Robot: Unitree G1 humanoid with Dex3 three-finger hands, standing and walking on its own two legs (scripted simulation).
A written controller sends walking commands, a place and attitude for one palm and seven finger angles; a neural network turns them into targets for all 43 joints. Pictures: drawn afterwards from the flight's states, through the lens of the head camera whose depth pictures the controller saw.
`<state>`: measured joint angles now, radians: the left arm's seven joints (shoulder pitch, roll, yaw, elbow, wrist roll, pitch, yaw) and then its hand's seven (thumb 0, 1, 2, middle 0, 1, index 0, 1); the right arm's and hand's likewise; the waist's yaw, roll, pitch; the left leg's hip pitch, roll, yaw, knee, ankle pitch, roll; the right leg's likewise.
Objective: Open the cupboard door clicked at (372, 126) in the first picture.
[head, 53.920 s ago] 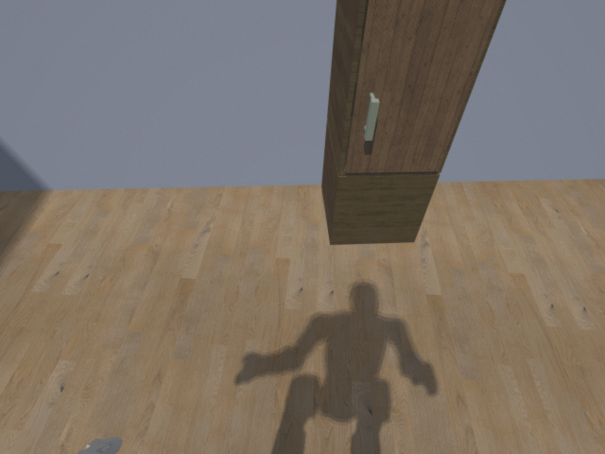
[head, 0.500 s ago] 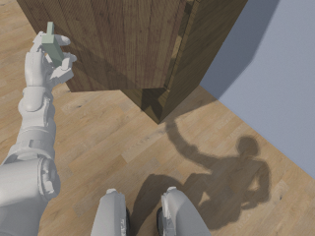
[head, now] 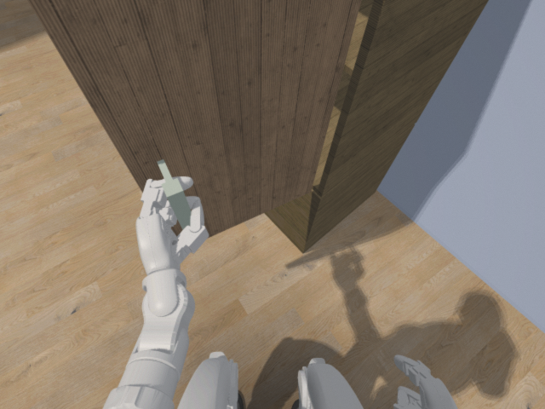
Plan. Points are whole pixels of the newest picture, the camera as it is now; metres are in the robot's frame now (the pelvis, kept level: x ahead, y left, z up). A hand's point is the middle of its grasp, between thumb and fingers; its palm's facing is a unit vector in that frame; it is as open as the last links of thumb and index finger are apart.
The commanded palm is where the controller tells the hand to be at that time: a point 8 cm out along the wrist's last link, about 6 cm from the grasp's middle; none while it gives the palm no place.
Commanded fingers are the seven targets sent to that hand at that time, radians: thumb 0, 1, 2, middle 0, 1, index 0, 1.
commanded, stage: pull the door open along its arc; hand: left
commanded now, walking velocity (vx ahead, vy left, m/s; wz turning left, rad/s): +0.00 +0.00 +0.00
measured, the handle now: (177, 199) +0.42 +0.16 +0.01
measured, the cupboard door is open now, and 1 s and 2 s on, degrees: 77 99 100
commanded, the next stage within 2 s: open thumb and fingers to let go in 0.46 s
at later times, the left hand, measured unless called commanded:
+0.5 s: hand (259, 275) +0.30 +0.03 +0.02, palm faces +0.34 -0.94 -0.02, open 6.3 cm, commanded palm +0.24 +0.06 +0.01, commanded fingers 0.00 0.90 0.90 -0.40 -1.35 -0.40 -1.35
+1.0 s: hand (255, 276) +0.30 +0.03 +0.01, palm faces +0.36 -0.93 -0.02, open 10.8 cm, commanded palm +0.25 +0.07 +0.01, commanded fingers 0.00 -0.50 0.30 -0.29 -1.15 -0.29 -1.15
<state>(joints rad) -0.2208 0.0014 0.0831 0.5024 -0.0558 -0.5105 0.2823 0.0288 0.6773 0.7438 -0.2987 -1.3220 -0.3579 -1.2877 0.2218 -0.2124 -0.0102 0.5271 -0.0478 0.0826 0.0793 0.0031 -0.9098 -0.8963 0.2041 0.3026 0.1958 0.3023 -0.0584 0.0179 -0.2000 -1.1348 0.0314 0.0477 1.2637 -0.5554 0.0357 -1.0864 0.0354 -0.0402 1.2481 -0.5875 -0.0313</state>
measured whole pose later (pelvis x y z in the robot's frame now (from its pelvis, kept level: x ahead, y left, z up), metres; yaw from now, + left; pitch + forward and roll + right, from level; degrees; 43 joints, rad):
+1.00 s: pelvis -0.01 -0.04 -0.01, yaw +5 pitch +22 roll +1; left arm -0.03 -0.12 -0.20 0.42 0.11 -0.49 0.56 0.01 -0.06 0.49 -0.33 -1.25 -0.38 -1.25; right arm 0.16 -0.18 -0.01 0.62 -0.09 -0.07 0.02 0.01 -0.91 -0.90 0.20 0.30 0.20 0.30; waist -0.02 0.03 -0.20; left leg -1.12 0.00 -0.02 1.26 -0.52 -0.03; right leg -1.07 0.01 -0.11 1.30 -0.61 -0.10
